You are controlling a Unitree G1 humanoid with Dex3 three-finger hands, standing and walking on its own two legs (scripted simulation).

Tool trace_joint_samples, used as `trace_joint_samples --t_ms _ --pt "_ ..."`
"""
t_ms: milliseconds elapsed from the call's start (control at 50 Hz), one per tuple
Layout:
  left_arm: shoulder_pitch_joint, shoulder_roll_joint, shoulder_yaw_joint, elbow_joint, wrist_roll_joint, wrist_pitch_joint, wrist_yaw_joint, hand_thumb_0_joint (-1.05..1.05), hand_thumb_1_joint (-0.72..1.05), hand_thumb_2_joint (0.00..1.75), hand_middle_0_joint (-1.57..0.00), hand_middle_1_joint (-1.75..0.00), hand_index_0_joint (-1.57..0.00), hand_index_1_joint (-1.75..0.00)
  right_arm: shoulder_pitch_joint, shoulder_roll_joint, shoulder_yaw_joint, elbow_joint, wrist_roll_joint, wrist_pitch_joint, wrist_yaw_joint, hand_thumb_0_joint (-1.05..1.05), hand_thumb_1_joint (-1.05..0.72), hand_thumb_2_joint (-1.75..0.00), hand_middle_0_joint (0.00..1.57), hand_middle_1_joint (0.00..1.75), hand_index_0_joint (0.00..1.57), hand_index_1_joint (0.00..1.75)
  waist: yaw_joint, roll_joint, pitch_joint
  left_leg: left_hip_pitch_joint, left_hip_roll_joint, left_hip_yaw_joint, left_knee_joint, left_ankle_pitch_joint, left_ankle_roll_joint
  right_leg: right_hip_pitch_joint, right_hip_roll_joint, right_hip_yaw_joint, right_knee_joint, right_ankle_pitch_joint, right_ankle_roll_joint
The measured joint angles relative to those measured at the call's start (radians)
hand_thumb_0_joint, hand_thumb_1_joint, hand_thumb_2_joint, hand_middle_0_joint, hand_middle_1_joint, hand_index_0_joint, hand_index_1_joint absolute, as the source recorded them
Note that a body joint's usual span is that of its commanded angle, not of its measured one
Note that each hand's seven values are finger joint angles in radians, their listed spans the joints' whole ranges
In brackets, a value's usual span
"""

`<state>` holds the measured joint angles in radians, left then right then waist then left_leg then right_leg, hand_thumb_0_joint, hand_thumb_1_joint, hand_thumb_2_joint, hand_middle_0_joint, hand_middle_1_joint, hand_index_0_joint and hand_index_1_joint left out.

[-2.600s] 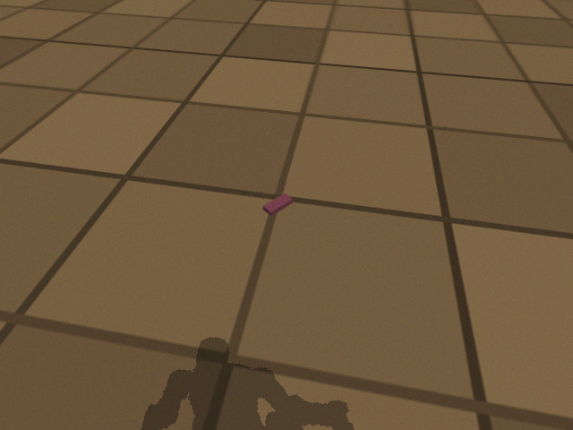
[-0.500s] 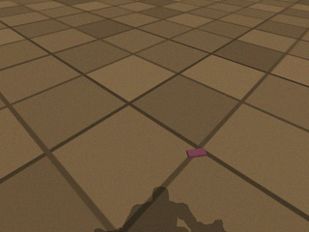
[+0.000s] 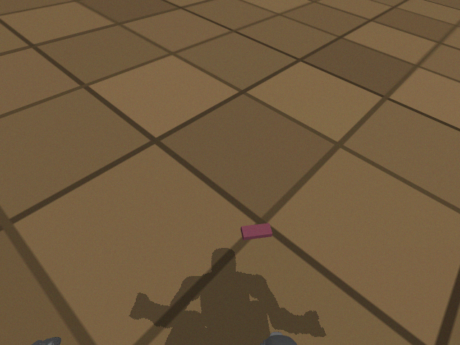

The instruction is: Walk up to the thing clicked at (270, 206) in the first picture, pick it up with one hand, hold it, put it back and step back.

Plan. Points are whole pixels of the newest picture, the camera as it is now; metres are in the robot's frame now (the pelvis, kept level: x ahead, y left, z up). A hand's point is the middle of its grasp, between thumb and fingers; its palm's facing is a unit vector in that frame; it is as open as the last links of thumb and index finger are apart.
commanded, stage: walk up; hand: left
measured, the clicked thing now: (256, 231) +0.76 -0.21 -0.73
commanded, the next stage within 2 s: none
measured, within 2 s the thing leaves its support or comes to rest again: neither
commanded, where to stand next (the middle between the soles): +0.43 -0.52 m, yaw +8 degrees
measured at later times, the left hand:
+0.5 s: hand out of the picture +0.16 +0.11 -0.15, palm faces +0.00 -0.96 -0.29, open 7.4 cm
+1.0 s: hand (262, 304) +0.25 -0.08 -0.13, palm faces +0.09 -0.93 -0.36, open 7.4 cm
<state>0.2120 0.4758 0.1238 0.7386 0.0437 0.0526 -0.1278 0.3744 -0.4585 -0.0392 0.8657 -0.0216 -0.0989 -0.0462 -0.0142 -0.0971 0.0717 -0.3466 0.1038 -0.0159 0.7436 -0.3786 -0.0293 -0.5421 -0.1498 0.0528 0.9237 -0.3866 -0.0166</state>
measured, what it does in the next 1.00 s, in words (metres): steps to the right: right foot, then left foot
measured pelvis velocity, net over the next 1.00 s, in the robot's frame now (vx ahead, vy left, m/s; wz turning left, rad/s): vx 0.24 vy -0.36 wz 0.07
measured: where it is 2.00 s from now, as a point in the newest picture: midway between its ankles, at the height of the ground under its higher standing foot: (354, 319)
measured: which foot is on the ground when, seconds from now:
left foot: down 0.00-0.04, up 0.06-0.34, down 0.36-0.76, up 0.78-1.00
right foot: up 0.00-0.02, down 0.04-0.36, up 0.38-0.72, down 0.74-1.00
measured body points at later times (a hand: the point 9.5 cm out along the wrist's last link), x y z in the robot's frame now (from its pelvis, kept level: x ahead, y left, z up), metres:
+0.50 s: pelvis +0.13 -0.16 +0.01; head +0.15 -0.12 +0.45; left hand +0.16 +0.16 -0.13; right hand +0.21 -0.51 -0.06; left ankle +0.20 -0.05 -0.71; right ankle +0.13 -0.28 -0.65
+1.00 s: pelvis +0.24 -0.36 +0.01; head +0.26 -0.34 +0.46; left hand +0.24 -0.03 -0.10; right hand +0.33 -0.70 -0.08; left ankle +0.31 -0.28 -0.68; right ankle +0.25 -0.46 -0.71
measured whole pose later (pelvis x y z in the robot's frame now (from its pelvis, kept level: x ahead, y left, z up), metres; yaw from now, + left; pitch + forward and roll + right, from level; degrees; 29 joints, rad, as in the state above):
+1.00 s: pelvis +0.24 -0.36 +0.01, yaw +4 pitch -1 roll +0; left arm 0.34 0.43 0.10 0.79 0.06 0.05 -0.09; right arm 0.31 -0.45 -0.04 0.96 0.00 -0.09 -0.06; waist 0.08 -0.03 0.05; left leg -0.52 0.02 0.12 0.89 -0.43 0.04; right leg -0.31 -0.01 -0.09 0.70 -0.37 -0.05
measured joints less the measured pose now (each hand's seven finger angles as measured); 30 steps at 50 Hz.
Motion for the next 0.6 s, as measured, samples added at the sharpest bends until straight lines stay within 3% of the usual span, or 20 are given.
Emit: trace_joint_samples --t_ms 40,60,80,120,160,220,280,340,380,440,500,600 --pt "-0.002 0.012 0.010 0.000 0.000 -0.008 -0.003 0.01 0.91 0.90 -0.21 -0.30 -0.20 -0.30 0.005 -0.021 -0.009 0.018 -0.007 0.012 -0.002 0.01 -0.89 -0.90 0.21 0.31 0.21 0.30 -0.005 0.023 -0.018 -0.010 0.038 -0.031 0.047 -0.050 0.014 0.052 0.014 -0.025 -0.096 0.040 0.009" --pt "-0.005 0.009 0.015 0.002 0.004 -0.017 0.001 0.01 0.91 0.90 -0.21 -0.30 -0.20 -0.30 0.002 -0.036 -0.015 0.030 -0.010 0.020 -0.008 0.01 -0.89 -0.90 0.21 0.31 0.21 0.30 -0.003 0.056 -0.017 -0.025 0.069 -0.062 0.097 -0.087 0.045 0.061 0.042 -0.053 -0.083 0.048 0.036" --pt "-0.003 0.005 0.016 0.001 0.009 -0.027 0.006 0.01 0.91 0.90 -0.21 -0.30 -0.20 -0.30 -0.004 -0.045 -0.022 0.047 -0.007 0.032 -0.017 0.01 -0.90 -0.90 0.21 0.31 0.21 0.30 0.000 0.077 -0.019 -0.057 0.070 -0.095 0.184 -0.134 0.061 0.058 0.058 -0.075 -0.050 0.026 0.048" --pt "0.005 -0.010 0.006 0.004 0.005 -0.034 0.020 0.00 0.91 0.90 -0.21 -0.30 -0.20 -0.30 -0.030 -0.046 -0.030 0.082 0.004 0.053 -0.036 0.01 -0.90 -0.90 0.21 0.31 0.21 0.30 0.013 0.085 -0.019 -0.131 0.020 -0.093 0.372 -0.165 0.071 0.073 0.065 -0.099 -0.033 -0.007 0.041" --pt "0.024 -0.033 -0.007 0.014 -0.001 -0.034 0.031 0.00 0.91 0.90 -0.21 -0.30 -0.20 -0.30 -0.056 -0.048 -0.029 0.101 0.015 0.051 -0.037 0.01 -0.90 -0.90 0.21 0.30 0.21 0.30 0.029 0.098 -0.015 -0.182 -0.011 -0.040 0.452 -0.125 0.072 0.118 0.080 -0.118 -0.081 -0.003 0.021" --pt "0.058 -0.049 -0.019 0.030 0.002 -0.032 0.039 0.00 0.91 0.90 -0.21 -0.30 -0.20 -0.30 -0.075 -0.033 -0.017 0.095 0.022 0.022 -0.026 0.01 -0.90 -0.90 0.21 0.30 0.20 0.30 0.055 0.094 -0.006 -0.211 -0.036 0.062 0.366 -0.097 0.070 0.182 0.101 -0.137 -0.165 0.013 -0.013" --pt "0.091 -0.047 -0.025 0.030 0.011 -0.027 0.043 0.01 0.90 0.90 -0.21 -0.30 -0.20 -0.30 -0.076 -0.006 -0.006 0.074 0.022 0.001 -0.017 0.01 -0.90 -0.90 0.21 0.30 0.20 0.30 0.085 0.074 0.006 -0.203 -0.067 0.123 0.201 -0.062 0.074 0.228 0.124 -0.154 -0.218 0.014 -0.037" --pt "0.118 -0.037 -0.032 0.026 0.010 -0.010 0.041 0.01 0.90 0.90 -0.21 -0.30 -0.20 -0.30 -0.061 0.019 0.002 0.051 0.021 -0.017 -0.014 0.01 -0.90 -0.90 0.21 0.30 0.20 0.30 0.096 0.049 0.012 -0.139 -0.097 0.152 0.002 0.085 0.081 0.258 0.143 -0.176 -0.212 -0.022 -0.050" --pt "0.132 -0.037 -0.035 0.021 0.007 0.001 0.040 0.01 0.90 0.90 -0.21 -0.30 -0.20 -0.30 -0.040 0.020 -0.001 0.028 0.008 -0.030 -0.020 0.00 -0.90 -0.90 0.21 0.30 0.21 0.30 0.085 0.040 0.010 -0.105 -0.105 0.139 -0.060 0.171 0.099 0.235 0.156 -0.173 -0.118 -0.070 -0.054" --pt "0.126 -0.040 -0.039 0.035 0.012 0.029 0.039 0.01 0.90 0.90 -0.21 -0.30 -0.20 -0.30 -0.046 0.032 0.002 0.016 0.014 -0.013 -0.033 0.00 -0.90 -0.90 0.21 0.31 0.21 0.30 0.060 -0.002 0.019 -0.098 -0.100 0.138 -0.009 0.120 0.096 0.133 0.173 -0.071 0.146 -0.104 -0.027" --pt "0.120 -0.031 -0.036 0.046 0.013 0.035 0.030 0.01 0.91 0.90 -0.21 -0.30 -0.20 -0.30 -0.046 0.040 0.003 0.020 0.014 -0.005 -0.037 0.00 -0.90 -0.90 0.21 0.31 0.21 0.30 0.042 -0.031 0.009 -0.059 -0.074 0.130 -0.032 0.110 0.070 0.056 0.142 -0.019 0.234 -0.064 -0.009" --pt "0.096 -0.010 -0.012 0.043 0.012 0.031 0.011 0.01 0.91 0.90 -0.21 -0.30 -0.20 -0.30 -0.023 0.016 -0.003 0.027 -0.001 -0.009 -0.024 0.00 -0.90 -0.90 0.21 0.31 0.21 0.30 0.022 -0.033 -0.005 -0.031 -0.011 0.090 -0.038 0.089 0.033 -0.002 0.046 0.017 0.145 -0.018 0.018"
